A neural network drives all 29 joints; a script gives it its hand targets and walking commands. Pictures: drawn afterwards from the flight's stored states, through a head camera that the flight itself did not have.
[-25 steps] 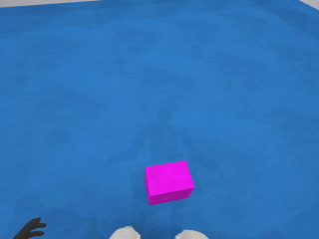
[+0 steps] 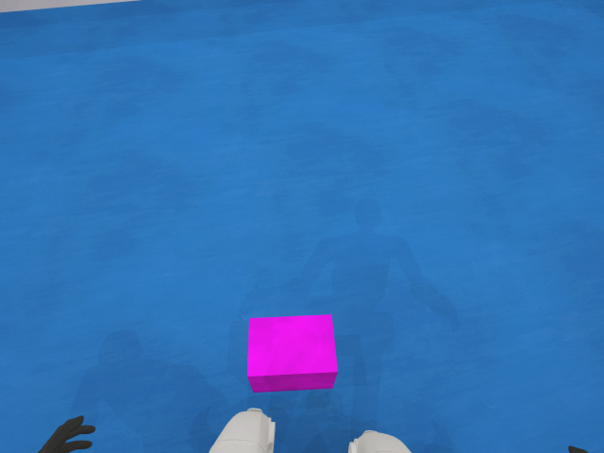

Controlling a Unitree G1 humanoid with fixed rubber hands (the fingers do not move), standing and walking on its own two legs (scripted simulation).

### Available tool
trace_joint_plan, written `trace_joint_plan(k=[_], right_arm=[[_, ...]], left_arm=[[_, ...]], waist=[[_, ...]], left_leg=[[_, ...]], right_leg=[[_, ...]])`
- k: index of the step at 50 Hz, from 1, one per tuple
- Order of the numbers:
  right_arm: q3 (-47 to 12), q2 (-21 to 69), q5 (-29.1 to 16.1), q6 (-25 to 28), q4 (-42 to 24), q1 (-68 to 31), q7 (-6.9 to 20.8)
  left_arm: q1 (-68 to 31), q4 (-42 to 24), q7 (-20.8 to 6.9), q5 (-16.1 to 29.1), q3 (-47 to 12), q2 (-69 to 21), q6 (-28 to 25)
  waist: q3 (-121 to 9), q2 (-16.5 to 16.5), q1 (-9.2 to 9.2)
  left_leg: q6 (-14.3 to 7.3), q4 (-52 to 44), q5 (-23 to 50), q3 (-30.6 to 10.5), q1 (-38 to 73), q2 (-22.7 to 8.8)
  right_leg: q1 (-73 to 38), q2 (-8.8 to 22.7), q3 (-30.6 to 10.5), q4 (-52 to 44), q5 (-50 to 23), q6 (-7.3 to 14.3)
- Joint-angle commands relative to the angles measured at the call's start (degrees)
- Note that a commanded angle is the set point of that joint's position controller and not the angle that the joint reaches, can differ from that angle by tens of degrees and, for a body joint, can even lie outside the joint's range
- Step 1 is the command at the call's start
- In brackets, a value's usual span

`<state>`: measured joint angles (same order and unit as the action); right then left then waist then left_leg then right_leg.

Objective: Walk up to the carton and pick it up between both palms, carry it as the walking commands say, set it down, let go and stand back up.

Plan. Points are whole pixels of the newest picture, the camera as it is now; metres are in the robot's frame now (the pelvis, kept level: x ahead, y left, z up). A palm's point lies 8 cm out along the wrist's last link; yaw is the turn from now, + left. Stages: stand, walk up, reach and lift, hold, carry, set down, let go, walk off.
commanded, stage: walk up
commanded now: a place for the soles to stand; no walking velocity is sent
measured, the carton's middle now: (291, 354) +0.44 +0.05 -0.64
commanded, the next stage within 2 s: reach and lift in 1.72 s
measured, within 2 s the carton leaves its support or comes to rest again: neither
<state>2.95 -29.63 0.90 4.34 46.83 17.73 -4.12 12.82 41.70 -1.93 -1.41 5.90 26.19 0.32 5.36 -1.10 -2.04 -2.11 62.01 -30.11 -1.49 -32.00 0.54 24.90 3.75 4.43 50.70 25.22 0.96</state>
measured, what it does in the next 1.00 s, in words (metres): steps on the spot: left foot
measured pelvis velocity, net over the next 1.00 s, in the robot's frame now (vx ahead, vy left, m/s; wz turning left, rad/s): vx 0.02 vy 0.01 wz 0.15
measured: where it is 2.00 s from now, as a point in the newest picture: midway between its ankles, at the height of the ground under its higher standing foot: outside the picture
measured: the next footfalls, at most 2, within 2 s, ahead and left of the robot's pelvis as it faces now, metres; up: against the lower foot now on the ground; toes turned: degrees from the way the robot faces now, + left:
left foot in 0.10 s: +0.07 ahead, +0.13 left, +0.00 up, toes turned +0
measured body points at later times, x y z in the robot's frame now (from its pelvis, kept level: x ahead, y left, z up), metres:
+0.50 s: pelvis +0.00 -0.01 +0.02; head +0.03 -0.01 +0.46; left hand +0.07 +0.35 -0.07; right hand +0.18 -0.33 -0.08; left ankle +0.03 +0.12 -0.70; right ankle +0.02 -0.12 -0.70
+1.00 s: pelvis +0.02 +0.01 +0.05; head +0.02 +0.02 +0.49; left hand +0.08 +0.35 -0.07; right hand +0.19 -0.30 -0.06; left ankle +0.03 +0.12 -0.70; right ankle +0.02 -0.12 -0.70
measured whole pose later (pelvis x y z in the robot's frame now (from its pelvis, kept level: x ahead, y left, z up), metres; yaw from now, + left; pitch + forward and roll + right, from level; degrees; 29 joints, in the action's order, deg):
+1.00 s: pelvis +0.02 +0.01 +0.05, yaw +9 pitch -1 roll -1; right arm -0.7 -24.1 0.2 2.0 61.7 2.6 -0.2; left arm 3.6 60.2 -0.7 -0.2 1.5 23.9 -1.2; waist 1.5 -0.6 -0.9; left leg -0.7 26.2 -11.2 -1.6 -14.1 0.4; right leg 8.3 4.2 10.8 23.7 14.0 -1.1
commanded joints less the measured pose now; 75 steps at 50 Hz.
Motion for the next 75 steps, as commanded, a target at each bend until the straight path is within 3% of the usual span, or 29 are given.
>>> trace_joint_plan(k=[1, 3, 5, 6, 7, 8, 9, 10, 11, 12, 13, 14, 15, 16, 19, 21, 22, 23, 24, 25, 26, 27, 28, 30, 37, 48, 52, 56, 75], right_arm=[[1.86, -8.13, -0.32, 0.29, -3.04, 1.89, 1.54], [1.84, -7.19, -0.33, -0.15, -3.42, 1.62, 2.11], [2.25, -7.36, 0.47, -0.32, -3.89, 1.39, 2.57], [2.79, -9.24, 0.76, -0.21, -4.89, 0.61, 2.75], [3.25, -11.19, 0.22, -0.32, -6.03, -1.96, 3.09], [3.06, -10.08, -0.28, -0.56, -6.25, -1.94, 3.19], [2.77, -9.27, -0.66, -0.98, -5.86, -2.15, 3.22], [2.55, -8.85, -0.94, -1.56, -5.88, -4.25, 3.24], [2.23, -7.88, -1.24, -2.02, -5.92, -6.12, 3.35], [1.90, -6.58, -1.53, -2.59, -5.89, -8.41, 3.48], [1.76, -6.01, -1.52, -3.24, -5.56, -9.51, 3.40], [1.71, -5.94, -1.29, -3.60, -5.44, -9.24, 3.40], [1.68, -6.31, -1.08, -3.73, -5.35, -8.85, 3.48], [1.70, -5.98, -0.98, -3.79, -4.73, -8.07, 3.63], [1.89, -5.20, -0.71, -3.20, -2.75, -6.83, 4.37], [2.08, -5.10, -0.18, -2.39, -0.80, -6.10, 4.33], [2.21, -5.88, 0.15, -1.89, -0.15, -6.06, 4.10], [2.31, -8.51, 0.15, -1.41, -0.96, -8.33, 3.87], [2.03, -9.70, -0.23, -1.10, -0.94, -9.06, 3.73], [1.66, -9.55, -0.19, -1.14, -0.01, -8.66, 3.61], [1.33, -9.45, -0.40, -1.37, 0.32, -10.58, 3.40], [0.77, -8.32, -0.70, -1.66, 0.47, -13.01, 3.39], [0.23, -7.21, -0.80, -1.88, 1.23, -13.98, 3.57], [-0.07, -6.47, -0.51, -1.91, 3.69, -13.30, 3.90], [-1.14, -6.14, -0.59, -1.34, 8.89, -14.30, 3.92], [-1.83, -5.25, -0.77, -1.90, 13.07, -16.82, 3.66], [-1.74, -5.18, -0.72, -2.09, 13.60, -17.13, 3.61], [-1.53, -4.99, -0.26, -2.62, 13.42, -17.15, 4.15], [-1.12, -4.67, -0.14, -3.06, 12.09, -14.95, 4.02]], left_arm=[[0.93, -1.53, 1.11, 0.71, 2.75, 14.36, -2.09], [0.02, -1.65, 1.33, 1.21, 2.10, 14.32, -2.48], [0.63, -1.74, 1.56, 1.64, 1.04, 12.88, -2.56], [1.24, -1.91, 1.73, 1.81, 0.52, 11.68, -2.77], [0.79, -1.87, 2.06, 2.15, -0.05, 10.92, -2.95], [-0.10, -1.25, 2.38, 2.25, -0.20, 10.44, -2.84], [-0.45, -0.71, 2.61, 2.27, -0.26, 10.16, -2.93], [0.59, 0.26, 2.80, 1.96, -0.29, 10.49, -3.25], [1.13, 0.65, 3.04, 1.41, 0.12, 12.02, -3.74], [2.51, 1.64, 3.28, 0.92, 0.72, 14.61, -4.30], [3.34, 2.27, 3.44, 0.78, 0.89, 15.69, -4.50], [2.67, 2.15, 3.38, 0.54, 0.83, 15.58, -4.68], [2.43, 2.01, 3.44, 0.35, 0.97, 15.71, -4.91], [1.36, 1.77, 3.59, 0.32, 0.77, 14.87, -5.08], [-2.54, 1.21, 3.09, 0.05, 0.18, 13.79, -4.59], [-2.44, 1.50, 2.50, 0.35, -0.46, 12.28, -3.78], [-1.91, 1.54, 2.31, 0.54, -0.94, 10.69, -3.59], [-1.68, 1.44, 2.22, 0.87, -1.45, 8.90, -3.49], [-3.25, 2.05, 2.16, 1.35, -1.52, 8.77, -2.91], [-4.75, 2.80, 2.12, 1.51, -1.37, 8.63, -2.47], [-3.59, 4.00, 2.04, 1.44, -1.40, 8.62, -2.44], [-2.93, 5.26, 1.94, 1.23, -1.41, 9.11, -2.61], [-3.84, 6.08, 1.86, 0.98, -1.25, 10.03, -2.94], [-5.99, 7.55, 1.76, 0.73, -1.37, 10.73, -3.23], [-8.42, 11.98, 1.45, 1.44, -2.35, 8.12, -2.61], [-11.27, 16.25, 1.42, 1.27, -2.71, 7.38, -2.04], [-11.78, 16.74, 1.46, 1.17, -2.65, 7.30, -1.84], [-11.63, 16.30, 1.59, 0.48, -2.23, 7.74, -2.13], [-10.36, 15.89, 1.94, 0.58, -1.76, 7.30, -1.56]], waist=[[-4.09, -8.98, 0.09], [-6.00, -9.17, 1.39], [-7.34, -6.72, 2.49], [-8.32, -3.00, 2.70], [-9.66, 4.01, 2.05], [-11.64, 3.90, 2.72], [-11.33, 3.28, 2.30], [-10.51, 2.81, 1.25], [-8.97, 0.44, 0.36], [-7.57, -2.95, -0.46], [-5.18, -3.81, -0.65], [-4.15, -5.51, -0.18], [-3.35, -3.99, 0.00], [-3.21, -4.17, 0.51], [-4.52, -8.12, 1.52], [-5.72, -6.94, 2.29], [-6.54, -4.85, 2.30], [-6.82, 2.08, 1.35], [-7.28, 4.90, 1.57], [-6.98, 4.92, 1.87], [-6.38, 4.91, 0.91], [-5.65, 3.78, 0.15], [-4.37, 2.19, 0.31], [-3.77, 1.11, 1.54], [-6.42, 2.84, 1.17], [-8.03, 2.23, 1.33], [-8.22, 1.82, 1.42], [-7.40, 1.05, 1.36], [-7.92, 1.50, 1.21]], left_leg=[[-0.58, -7.17, 1.14, -0.32, -0.58, -1.12], [-1.15, -14.91, 5.56, 1.27, 5.29, 0.16], [-2.53, -23.35, 19.25, -0.61, 14.37, 0.25], [-4.48, -22.65, 27.26, -6.83, 19.05, -3.36], [-8.55, -21.95, 34.41, -15.41, 18.98, -7.98], [-12.26, -24.01, 36.34, -19.54, 17.99, -11.09], [-13.22, -24.57, 37.12, -19.61, 15.90, -11.30], [-11.81, -23.82, 35.49, -18.09, 13.14, -9.98], [-7.89, -20.36, 33.21, -13.38, 9.37, -6.27], [-3.21, -13.83, 30.04, -5.69, 5.71, -1.44], [-1.04, -10.52, 19.00, -2.13, 1.99, 0.74], [-0.66, -6.62, 0.96, -2.27, -0.19, 1.09], [-0.64, -4.72, -1.45, -4.00, -0.55, -0.02], [-0.72, -5.60, -0.78, -4.09, 0.20, -0.93], [-0.81, -16.64, 5.66, 2.33, 8.28, -0.73], [-1.26, -26.13, 14.28, 4.04, 17.10, 0.75], [-1.68, -27.84, 18.01, 0.94, 20.56, -0.85], [-3.59, -29.06, 22.99, -10.38, 20.37, -6.87], [-7.44, -31.93, 20.04, -18.81, 15.48, -11.20], [-9.02, -34.45, 16.44, -19.91, 12.47, -12.06], [-8.23, -34.89, 13.96, -17.96, 10.49, -11.24], [-5.60, -34.32, 10.72, -14.21, 8.43, -8.63], [-2.95, -33.52, 9.93, -10.79, 7.77, -5.91], [-1.10, -32.49, 13.26, -7.00, 11.31, -4.09], [-1.82, -37.94, 23.53, -9.53, 14.67, -6.45], [-0.44, -40.05, 29.92, -7.20, 18.07, -5.95], [-0.27, -40.40, 30.76, -6.67, 18.75, -5.88], [-0.37, -40.60, 25.86, -5.96, 17.71, -5.02], [-0.89, -40.17, 32.85, -6.09, 18.53, -4.95]], right_leg=[[-8.81, 15.62, -20.35, -18.13, -26.22, 12.58], [-9.33, 14.97, -16.81, -15.51, -32.78, 11.34], [-5.44, 12.36, -12.17, -11.74, -30.77, 7.52], [-0.63, 10.87, -10.05, -9.64, -26.49, 4.43], [0.86, 5.30, -5.56, -5.99, -16.52, 1.10], [-1.98, 1.87, -4.47, -3.06, -9.33, 0.07], [-4.42, 0.85, -4.70, -4.04, -7.14, 0.24], [-6.45, 1.49, -6.13, -7.69, -7.90, 0.76], [-8.66, 5.20, -9.54, -14.63, -10.44, 2.16], [-11.34, 11.80, -15.16, -21.58, -13.40, 4.95], [-13.35, 16.65, -18.31, -23.57, -21.84, 8.34], [-13.74, 20.48, -19.95, -24.48, -28.45, 11.09], [-13.39, 21.66, -19.60, -24.03, -31.36, 12.59], [-13.31, 20.70, -17.17, -23.40, -31.73, 12.40], [-11.26, 13.77, -6.73, -20.39, -29.01, 7.97], [-6.36, 10.65, -3.04, -16.94, -21.59, 5.39], [-4.02, 10.15, -2.42, -15.69, -17.33, 3.80], [-0.68, 6.82, -1.26, -13.70, -9.68, 0.95], [-3.22, 2.16, -1.73, -11.50, -0.78, -0.34], [-6.14, 0.75, -2.22, -11.30, 3.35, -0.12], [-8.31, 0.77, -2.90, -14.41, 2.51, 0.55], [-9.97, 2.21, -4.32, -19.49, 2.24, 1.53], [-10.17, 4.45, -5.79, -23.92, 3.41, 2.47], [-8.73, 7.57, -6.61, -27.25, 2.85, 3.30], [-14.67, 4.62, -2.44, -27.84, -5.98, 1.16], [-18.77, 5.44, -1.34, -31.71, -13.11, 0.49], [-19.33, 5.59, -1.00, -32.04, -13.86, 0.42], [-19.38, 6.14, -0.80, -32.87, -10.04, 0.70], [-22.33, 5.47, 0.67, -30.70, -16.74, 0.52]])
